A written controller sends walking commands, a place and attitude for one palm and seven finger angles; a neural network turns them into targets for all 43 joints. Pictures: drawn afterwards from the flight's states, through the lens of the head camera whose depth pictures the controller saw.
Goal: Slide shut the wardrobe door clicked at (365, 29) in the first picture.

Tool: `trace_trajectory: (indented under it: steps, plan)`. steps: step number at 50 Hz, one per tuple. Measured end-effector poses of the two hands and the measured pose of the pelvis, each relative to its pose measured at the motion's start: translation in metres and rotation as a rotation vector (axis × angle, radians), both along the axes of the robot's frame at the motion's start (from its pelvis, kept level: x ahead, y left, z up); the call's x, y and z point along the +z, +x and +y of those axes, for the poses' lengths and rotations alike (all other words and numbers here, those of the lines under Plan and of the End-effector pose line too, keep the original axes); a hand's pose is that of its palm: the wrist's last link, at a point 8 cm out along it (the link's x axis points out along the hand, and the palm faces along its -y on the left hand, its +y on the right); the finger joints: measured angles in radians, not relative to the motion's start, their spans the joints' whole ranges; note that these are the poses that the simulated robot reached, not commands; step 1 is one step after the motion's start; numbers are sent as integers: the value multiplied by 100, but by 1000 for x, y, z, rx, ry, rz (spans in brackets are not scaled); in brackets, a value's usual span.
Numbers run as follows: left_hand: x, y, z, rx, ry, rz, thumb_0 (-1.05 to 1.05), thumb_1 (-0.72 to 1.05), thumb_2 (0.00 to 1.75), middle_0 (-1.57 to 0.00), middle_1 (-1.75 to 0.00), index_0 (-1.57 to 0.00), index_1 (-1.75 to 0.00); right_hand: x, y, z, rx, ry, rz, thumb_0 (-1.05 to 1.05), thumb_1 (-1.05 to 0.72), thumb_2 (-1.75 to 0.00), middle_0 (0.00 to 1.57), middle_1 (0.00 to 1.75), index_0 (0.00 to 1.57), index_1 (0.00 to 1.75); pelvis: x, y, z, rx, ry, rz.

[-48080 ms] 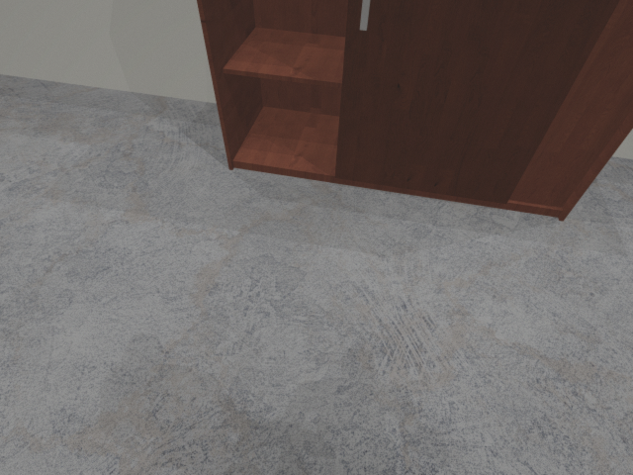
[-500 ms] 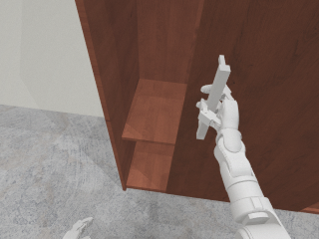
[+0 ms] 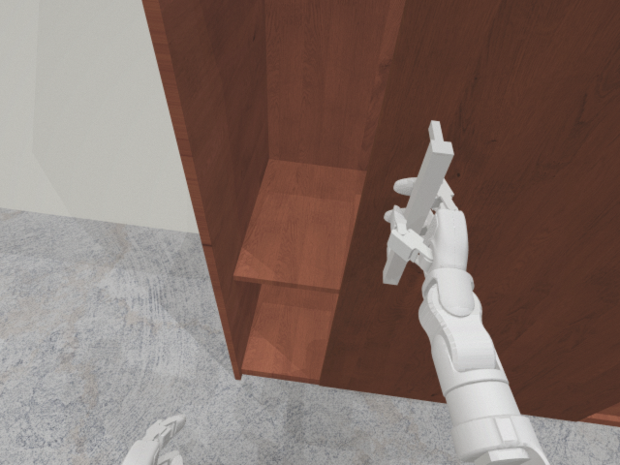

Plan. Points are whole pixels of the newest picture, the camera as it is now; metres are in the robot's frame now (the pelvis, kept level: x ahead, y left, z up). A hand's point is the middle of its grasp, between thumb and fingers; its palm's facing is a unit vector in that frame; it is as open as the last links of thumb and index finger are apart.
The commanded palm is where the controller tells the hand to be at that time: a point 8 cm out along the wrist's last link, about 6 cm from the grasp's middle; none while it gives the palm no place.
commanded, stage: grip the handle and tug to test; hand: right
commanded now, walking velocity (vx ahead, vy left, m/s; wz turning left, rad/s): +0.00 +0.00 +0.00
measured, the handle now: (410, 212) +0.43 -0.09 +0.11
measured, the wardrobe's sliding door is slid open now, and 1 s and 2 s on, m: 0.25 0.25 0.24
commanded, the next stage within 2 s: tug the door sideways, standing still in 0.02 s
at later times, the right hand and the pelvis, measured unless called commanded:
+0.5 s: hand (396, 233) +0.38 -0.06 +0.12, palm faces +0.04 +1.00 -0.02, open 5.8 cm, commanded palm +0.36 -0.08 +0.12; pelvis +0.01 +0.00 +0.00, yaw -3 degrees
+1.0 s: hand (396, 235) +0.38 -0.06 +0.12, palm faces +0.03 +1.00 -0.08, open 6.0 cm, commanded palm +0.36 -0.09 +0.12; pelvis -0.03 -0.01 -0.01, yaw -2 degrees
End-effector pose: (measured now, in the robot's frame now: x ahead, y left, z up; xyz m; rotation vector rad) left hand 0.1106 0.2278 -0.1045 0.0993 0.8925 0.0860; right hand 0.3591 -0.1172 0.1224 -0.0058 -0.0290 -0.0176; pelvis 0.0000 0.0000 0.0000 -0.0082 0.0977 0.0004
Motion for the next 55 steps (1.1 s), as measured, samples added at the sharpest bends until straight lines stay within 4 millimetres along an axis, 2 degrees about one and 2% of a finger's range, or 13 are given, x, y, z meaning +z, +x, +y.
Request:
trace_trajectory:
  steps: [11, 17, 23, 28, 33, 46, 51, 55]
  plan:
    - [8, 41, -1, -29, 18, -25, 1, 91, 90, -20, -30, -19, -30, 0, 0, -2, 25, -3, -1, 1, -75, -77, 33, 140, 31, 140, 2, 22, 0, -6, -1, -1]
    - [6, 60, -6, -74, 35, -14, 1, 91, 90, -20, -30, -19, -30, 1, 0, -2, 11, -6, 7, 1, -71, -81, 38, 140, 36, 140, 1, 22, 0, -36, 2, 0]
    - [5, 64, -16, -104, 15, -29, 1, 91, 90, -20, -30, -19, -30, 1, 0, -1, -16, -10, 9, 1, -70, -84, 39, 140, 36, 140, 0, 16, -1, -55, 2, -1]
    - [0, 54, -24, -115, -11, -25, 1, 91, 90, -20, -30, -19, -30, 1, -1, 1, -31, -23, 6, 0, -72, -85, 38, 140, 33, 140, -2, 8, -2, -59, 3, -2]
    - [-7, 33, -27, -119, -25, 10, 1, 91, 90, -20, -30, -19, -30, 1, -2, 2, -43, -28, 2, 0, -73, -84, 36, 140, 29, 140, -4, -2, -3, -63, 5, -3]
    - [-21, -27, -15, -86, -7, 101, 1, 91, 90, -20, -30, -19, -30, 0, -3, 3, -48, -45, -12, -1, -75, -83, 36, 140, 25, 140, -8, -25, -6, -65, 16, 1]
    - [-19, -39, -9, -26, 24, 116, 1, 91, 90, -20, -30, -20, -30, 2, 1, -2, 10, -89, -22, -1, -72, -81, 38, 140, 27, 140, -5, -31, -7, -33, 14, -30]
    - [-16, -38, -4, 43, 63, 99, 1, 91, 90, -20, -30, -19, -30, 3, 4, -7, 74, -127, -30, -2, -67, -78, 41, 140, 30, 140, -5, -33, -10, -6, 11, -58]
